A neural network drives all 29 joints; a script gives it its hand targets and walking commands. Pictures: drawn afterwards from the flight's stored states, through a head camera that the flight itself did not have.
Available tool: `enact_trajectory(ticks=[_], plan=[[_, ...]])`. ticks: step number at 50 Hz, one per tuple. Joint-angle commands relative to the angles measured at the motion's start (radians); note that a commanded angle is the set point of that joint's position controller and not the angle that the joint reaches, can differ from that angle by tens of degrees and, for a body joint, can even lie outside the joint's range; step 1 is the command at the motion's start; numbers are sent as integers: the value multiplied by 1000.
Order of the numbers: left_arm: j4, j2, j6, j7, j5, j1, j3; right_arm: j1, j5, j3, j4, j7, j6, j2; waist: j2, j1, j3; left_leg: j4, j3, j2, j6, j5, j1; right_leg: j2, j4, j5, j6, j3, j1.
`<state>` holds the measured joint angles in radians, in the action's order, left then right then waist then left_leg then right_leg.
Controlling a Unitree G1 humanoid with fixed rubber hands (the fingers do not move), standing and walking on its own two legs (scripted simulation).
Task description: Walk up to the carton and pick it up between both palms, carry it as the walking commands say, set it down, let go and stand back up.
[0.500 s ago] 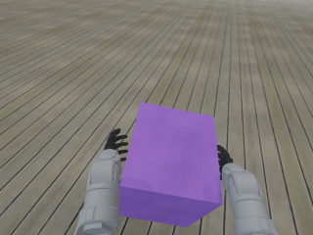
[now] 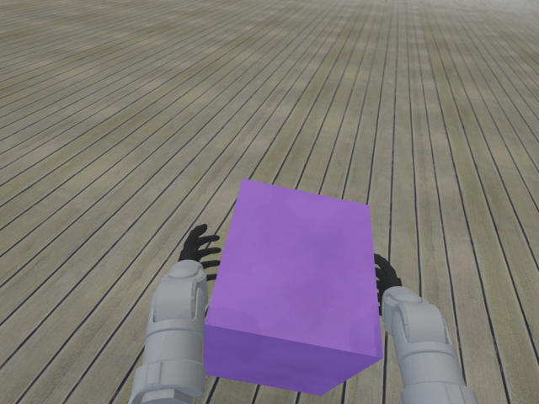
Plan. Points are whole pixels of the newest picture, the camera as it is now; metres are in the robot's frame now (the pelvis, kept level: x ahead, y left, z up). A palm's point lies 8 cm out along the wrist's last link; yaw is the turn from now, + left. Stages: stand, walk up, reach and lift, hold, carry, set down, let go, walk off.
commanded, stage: reach and lift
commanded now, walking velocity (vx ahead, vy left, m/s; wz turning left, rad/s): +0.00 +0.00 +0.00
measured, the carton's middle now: (283, 292) +0.33 +0.00 -0.01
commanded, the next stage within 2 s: hold in 0.02 s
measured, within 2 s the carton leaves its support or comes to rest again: neither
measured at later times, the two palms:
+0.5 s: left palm (187, 276) +0.30 +0.15 +0.07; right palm (391, 304) +0.28 -0.15 +0.05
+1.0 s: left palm (188, 277) +0.30 +0.15 +0.06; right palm (392, 305) +0.28 -0.16 +0.05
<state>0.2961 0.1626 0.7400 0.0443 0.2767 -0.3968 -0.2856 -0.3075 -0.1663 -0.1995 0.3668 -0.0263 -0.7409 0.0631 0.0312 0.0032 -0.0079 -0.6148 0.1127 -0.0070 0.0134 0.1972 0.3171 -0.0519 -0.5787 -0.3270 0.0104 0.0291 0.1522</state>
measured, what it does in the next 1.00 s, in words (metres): stands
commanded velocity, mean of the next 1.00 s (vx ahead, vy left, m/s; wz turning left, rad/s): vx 0.00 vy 0.00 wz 0.00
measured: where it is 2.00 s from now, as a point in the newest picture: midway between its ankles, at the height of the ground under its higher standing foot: outside the picture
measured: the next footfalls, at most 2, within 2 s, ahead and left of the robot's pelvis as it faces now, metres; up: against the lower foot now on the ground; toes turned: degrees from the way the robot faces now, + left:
right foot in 1.52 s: -0.04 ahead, -0.14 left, +0.00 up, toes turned +1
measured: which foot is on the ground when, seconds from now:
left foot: down 0.00-1.00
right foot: down 0.00-1.00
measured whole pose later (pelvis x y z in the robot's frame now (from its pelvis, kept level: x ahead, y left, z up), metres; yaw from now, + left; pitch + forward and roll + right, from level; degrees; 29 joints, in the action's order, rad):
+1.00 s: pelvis +0.00 +0.00 +0.00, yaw +0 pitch -7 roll -2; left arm 0.24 0.16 0.76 0.03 0.28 -0.34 -0.26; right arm -0.26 -0.17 -0.19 0.32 -0.02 -0.75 0.08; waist 0.04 0.00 -0.01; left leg -0.61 0.11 -0.01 0.01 0.19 0.31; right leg -0.05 -0.58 -0.32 0.01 0.03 0.14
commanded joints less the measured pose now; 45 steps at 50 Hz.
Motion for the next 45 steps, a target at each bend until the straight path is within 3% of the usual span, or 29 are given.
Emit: enact_trajectory(ticks=[1,3,4,6,8,9,11,14,16,17,18,19,23,24,25,27,29,31,32,33,34,35,37,39,40,41,42,43,45], plan=[[-13,981,12,-298,-340,-491,679,-803,274,529,-262,-192,92,998,-56,-34,-312,117,-53,-73,-6,-107,-518,30,212,57,55,95,240],[14,984,20,-300,-331,-461,682,-777,272,520,-243,-195,91,1007,-65,-25,-286,121,-63,-78,-1,-93,-513,34,220,43,56,92,242],[5,981,20,-297,-323,-403,683,-783,288,555,-287,-200,93,1007,-22,-10,-299,121,-51,-80,-7,-140,-517,34,221,79,51,87,240],[-62,992,16,-294,-346,-454,703,-753,292,551,-261,-201,83,1044,-53,-18,-340,119,-57,-74,-4,-171,-530,24,203,119,52,88,209],[46,962,43,-290,-307,-364,667,-723,269,512,-223,-201,72,987,-72,-8,-223,130,-59,-74,-4,-113,-512,36,225,51,58,94,255],[14,982,34,-294,-327,-340,688,-725,280,556,-273,-203,74,999,0,-9,-265,130,-52,-70,-6,-154,-536,29,226,84,57,85,249],[28,951,35,-295,-304,-398,653,-751,266,508,-210,-205,72,993,-17,-8,-218,132,-59,-80,-1,-62,-526,38,241,-8,67,84,302],[-43,975,25,-296,-328,-422,705,-732,276,527,-234,-210,82,1011,-88,-11,-325,129,-60,-77,7,-118,-535,26,219,59,64,82,243],[-40,1006,29,-292,-336,-400,729,-767,277,560,-303,-214,87,1006,-70,-17,-323,124,-58,-72,6,-126,-554,21,207,73,59,82,241],[-27,991,30,-296,-328,-364,701,-707,262,539,-245,-219,74,999,-7,-17,-282,139,-49,-64,5,-124,-560,17,218,64,58,72,257],[-82,1001,21,-295,-338,-394,729,-764,296,578,-316,-218,86,1032,-21,-4,-367,127,-59,-71,1,-174,-553,19,213,112,52,77,206],[-68,997,33,-292,-338,-369,726,-700,287,567,-286,-211,72,1027,-63,-17,-345,130,-64,-73,2,-186,-539,17,208,128,52,82,196],[-27,964,47,-297,-310,-348,700,-695,267,542,-269,-209,65,1002,-78,-11,-253,140,-58,-77,0,-98,-500,28,228,43,56,87,242],[6,945,45,-299,-304,-325,675,-715,260,535,-271,-205,62,982,-19,-11,-208,143,-58,-72,-7,-77,-497,25,232,13,53,81,256],[-7,951,38,-302,-307,-372,677,-710,258,527,-250,-204,66,993,-69,-14,-203,142,-62,-76,-4,-33,-484,29,231,-16,60,85,256],[-24,971,31,-298,-334,-408,700,-748,275,548,-272,-207,79,1002,-25,-16,-214,136,-54,-72,-1,-18,-515,33,228,-22,69,83,304],[-44,999,28,-302,-347,-448,723,-766,272,535,-278,-212,90,983,-65,-27,-236,132,-46,-69,8,18,-531,34,220,-41,78,82,312],[5,956,38,-301,-316,-409,677,-724,258,511,-222,-210,70,988,-51,-17,-151,148,-59,-67,0,35,-476,32,225,-62,68,78,298],[-32,975,31,-305,-331,-417,695,-743,272,536,-266,-206,80,1011,-51,-17,-246,134,-62,-74,-2,-38,-499,32,227,-7,63,85,258],[-43,980,21,-307,-342,-416,705,-751,270,553,-272,-205,86,1033,24,-18,-290,120,-54,-74,-9,-68,-541,36,231,5,68,86,283],[-45,966,23,-302,-326,-403,706,-741,279,556,-279,-211,85,1010,-45,-7,-265,122,-59,-73,-2,-80,-543,38,226,24,70,87,282],[30,976,37,-301,-318,-369,678,-752,272,542,-255,-210,76,999,-4,-3,-228,133,-55,-70,-7,-56,-521,32,229,-9,65,79,293],[-24,961,26,-301,-318,-404,694,-740,271,537,-260,-211,79,995,-62,-16,-245,141,-58,-69,1,-22,-522,31,224,-18,66,79,290],[-26,964,34,-303,-318,-405,693,-726,268,532,-265,-201,80,1012,-68,-15,-239,143,-63,-77,2,-33,-486,27,227,-6,64,78,253],[-23,964,32,-299,-320,-355,692,-735,266,540,-284,-203,76,992,-30,-7,-233,139,-62,-68,-1,-47,-512,29,227,6,63,76,259],[-39,961,25,-299,-321,-373,698,-720,269,543,-277,-205,79,1005,-54,-17,-244,130,-64,-66,1,-83,-527,27,219,34,63,81,261],[-40,963,28,-298,-318,-351,699,-734,273,561,-283,-208,76,1011,-26,6,-277,134,-57,-69,0,-120,-533,25,221,51,57,75,249],[5,952,34,-305,-309,-330,680,-707,257,538,-265,-197,71,996,-22,-4,-234,138,-61,-74,-3,-108,-508,29,233,34,56,75,253],[-61,950,25,-307,-326,-362,705,-675,265,559,-280,-194,73,1036,-44,-9,-250,127,-71,-70,-2,-134,-522,32,234,75,56,90,240]])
